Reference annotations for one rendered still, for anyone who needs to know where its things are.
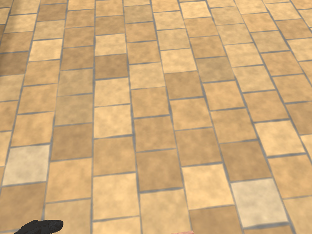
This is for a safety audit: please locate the left robot hand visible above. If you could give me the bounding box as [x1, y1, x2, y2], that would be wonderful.
[14, 219, 63, 234]

